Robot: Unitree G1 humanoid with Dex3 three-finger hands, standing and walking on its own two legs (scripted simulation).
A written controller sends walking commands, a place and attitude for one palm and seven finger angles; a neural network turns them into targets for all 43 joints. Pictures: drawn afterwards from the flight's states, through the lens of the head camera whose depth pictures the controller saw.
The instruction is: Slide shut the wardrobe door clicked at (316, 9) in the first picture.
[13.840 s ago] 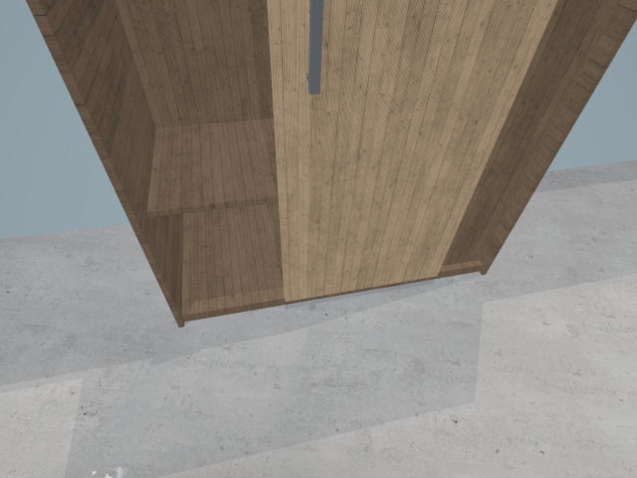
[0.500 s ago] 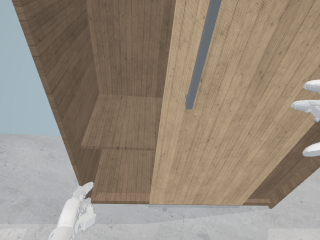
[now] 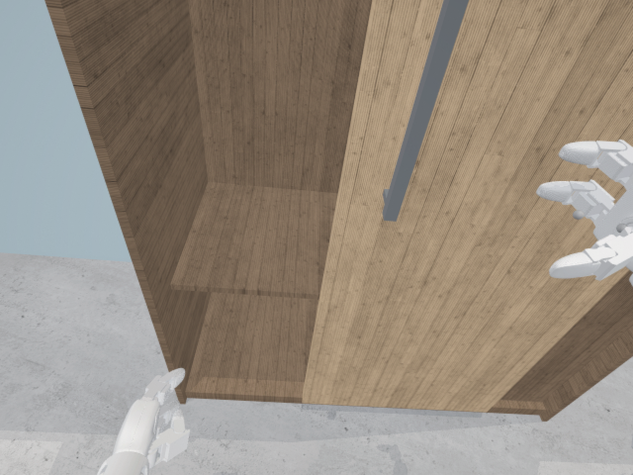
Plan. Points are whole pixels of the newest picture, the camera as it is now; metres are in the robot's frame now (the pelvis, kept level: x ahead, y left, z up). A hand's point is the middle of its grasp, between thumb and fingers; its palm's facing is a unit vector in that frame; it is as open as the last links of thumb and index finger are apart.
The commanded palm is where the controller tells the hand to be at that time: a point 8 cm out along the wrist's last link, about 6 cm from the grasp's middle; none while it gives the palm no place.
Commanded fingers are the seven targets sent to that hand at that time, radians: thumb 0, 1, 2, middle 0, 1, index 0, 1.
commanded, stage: move the hooked fingers beside the handle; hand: right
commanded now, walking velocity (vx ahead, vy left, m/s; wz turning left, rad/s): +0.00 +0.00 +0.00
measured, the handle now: (414, 119) +0.50 -0.10 +0.25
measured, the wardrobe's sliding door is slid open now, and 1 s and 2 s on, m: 0.36 0.36 0.36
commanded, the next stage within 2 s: feel for the door with the fingertips in 1.88 s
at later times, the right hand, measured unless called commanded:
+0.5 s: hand (518, 182) +0.38 -0.20 +0.25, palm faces +0.01 +1.00 -0.06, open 14.0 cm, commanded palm +0.35 -0.25 +0.25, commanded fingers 0.00 0.50 -0.30 0.30 1.20 0.30 1.20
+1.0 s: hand (465, 158) +0.43 -0.15 +0.24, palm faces +0.00 +1.00 -0.03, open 14.0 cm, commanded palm +0.41 -0.21 +0.24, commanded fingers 0.00 0.50 -0.30 0.30 1.20 0.30 1.20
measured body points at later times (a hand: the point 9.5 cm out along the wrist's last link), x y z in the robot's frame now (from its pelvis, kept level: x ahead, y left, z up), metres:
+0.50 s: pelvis +0.00 +0.01 +0.00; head -0.02 +0.04 +0.45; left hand +0.19 +0.24 -0.09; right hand +0.37 -0.25 +0.25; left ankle -0.04 +0.08 -0.74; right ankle +0.04 -0.09 -0.74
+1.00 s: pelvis +0.01 +0.01 +0.00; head -0.01 +0.04 +0.45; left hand +0.15 +0.26 -0.10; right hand +0.42 -0.21 +0.25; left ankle -0.04 +0.08 -0.74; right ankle +0.04 -0.09 -0.74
